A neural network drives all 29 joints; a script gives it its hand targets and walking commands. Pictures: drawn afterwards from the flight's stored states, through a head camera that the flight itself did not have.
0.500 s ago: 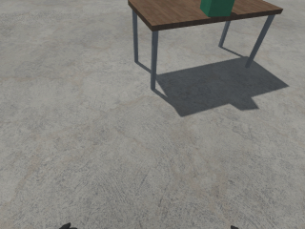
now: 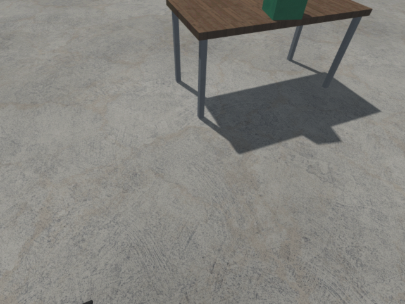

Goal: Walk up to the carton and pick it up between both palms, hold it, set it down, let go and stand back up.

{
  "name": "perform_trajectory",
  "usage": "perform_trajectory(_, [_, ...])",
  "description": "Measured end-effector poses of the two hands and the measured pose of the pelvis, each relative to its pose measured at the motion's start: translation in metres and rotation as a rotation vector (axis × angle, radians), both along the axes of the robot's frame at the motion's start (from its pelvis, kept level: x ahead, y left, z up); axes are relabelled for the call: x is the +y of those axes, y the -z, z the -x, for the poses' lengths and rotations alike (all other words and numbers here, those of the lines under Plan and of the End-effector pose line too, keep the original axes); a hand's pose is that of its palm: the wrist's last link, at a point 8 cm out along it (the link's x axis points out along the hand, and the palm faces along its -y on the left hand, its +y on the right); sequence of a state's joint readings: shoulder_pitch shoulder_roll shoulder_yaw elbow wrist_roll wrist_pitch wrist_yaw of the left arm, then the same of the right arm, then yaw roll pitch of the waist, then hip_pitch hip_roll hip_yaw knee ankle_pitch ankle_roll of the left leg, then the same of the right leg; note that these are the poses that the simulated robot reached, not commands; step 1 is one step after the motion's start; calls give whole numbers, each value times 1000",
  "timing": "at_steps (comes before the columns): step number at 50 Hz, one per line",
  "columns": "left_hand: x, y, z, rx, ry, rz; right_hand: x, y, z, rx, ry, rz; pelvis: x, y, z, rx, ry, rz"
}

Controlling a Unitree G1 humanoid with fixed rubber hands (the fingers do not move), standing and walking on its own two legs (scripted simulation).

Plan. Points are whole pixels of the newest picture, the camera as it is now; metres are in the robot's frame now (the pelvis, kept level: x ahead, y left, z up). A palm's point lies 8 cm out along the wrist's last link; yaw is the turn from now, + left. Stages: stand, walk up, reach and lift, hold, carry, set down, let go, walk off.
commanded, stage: stand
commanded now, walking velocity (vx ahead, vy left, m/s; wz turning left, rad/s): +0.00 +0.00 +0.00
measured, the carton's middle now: out of the picture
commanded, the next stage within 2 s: none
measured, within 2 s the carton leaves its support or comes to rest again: neither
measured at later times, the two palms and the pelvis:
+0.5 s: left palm out of the picture +0.09 +0.25 -0.11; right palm out of the picture +0.07 -0.25 -0.11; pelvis +0.00 +0.00 +0.00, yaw -1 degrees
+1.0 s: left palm out of the picture +0.08 +0.25 -0.11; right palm out of the picture +0.06 -0.25 -0.11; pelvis +0.00 +0.01 +0.00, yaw -1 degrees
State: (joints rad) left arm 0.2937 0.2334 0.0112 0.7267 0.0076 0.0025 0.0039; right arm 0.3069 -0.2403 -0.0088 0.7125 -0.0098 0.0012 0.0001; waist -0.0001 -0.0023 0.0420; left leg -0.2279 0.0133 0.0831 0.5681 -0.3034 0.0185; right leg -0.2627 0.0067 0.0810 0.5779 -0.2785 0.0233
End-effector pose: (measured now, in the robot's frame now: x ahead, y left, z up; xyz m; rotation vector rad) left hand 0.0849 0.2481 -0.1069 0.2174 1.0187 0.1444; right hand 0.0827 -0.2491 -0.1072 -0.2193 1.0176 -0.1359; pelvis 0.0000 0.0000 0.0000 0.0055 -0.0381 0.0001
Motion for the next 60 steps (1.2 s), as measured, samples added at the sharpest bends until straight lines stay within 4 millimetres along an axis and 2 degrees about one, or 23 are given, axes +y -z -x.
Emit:
perform_trajectory(34, [4,3,0,40,9,-7,0,3,14,45,34,5,4,-2,-4,-1,17,0])
perform_trajectory(60, [6,7,8,91,9,-12,0,7,31,100,62,7,6,-4,-5,0,27,-1])
